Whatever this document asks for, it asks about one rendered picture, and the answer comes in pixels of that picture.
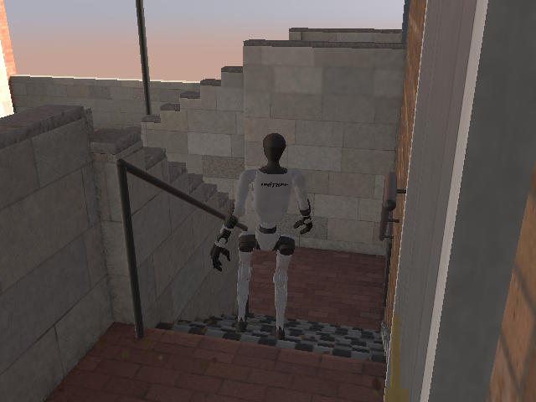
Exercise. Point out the left robot forearm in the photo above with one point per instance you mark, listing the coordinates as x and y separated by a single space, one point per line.
227 228

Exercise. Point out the robot left shin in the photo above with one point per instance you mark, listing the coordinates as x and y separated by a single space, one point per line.
242 294

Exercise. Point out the robot right upper arm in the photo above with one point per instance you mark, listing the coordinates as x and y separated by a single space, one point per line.
301 189

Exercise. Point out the right robot hand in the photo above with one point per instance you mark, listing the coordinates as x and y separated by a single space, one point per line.
307 229

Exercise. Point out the right robot forearm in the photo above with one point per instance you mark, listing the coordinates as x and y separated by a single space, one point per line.
306 214

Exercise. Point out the robot left upper arm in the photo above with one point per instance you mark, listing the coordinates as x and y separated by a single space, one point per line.
244 179

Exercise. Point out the left robot hand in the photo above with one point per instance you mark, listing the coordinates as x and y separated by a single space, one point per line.
215 255

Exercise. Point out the right robot foot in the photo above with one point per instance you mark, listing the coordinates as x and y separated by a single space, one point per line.
279 334

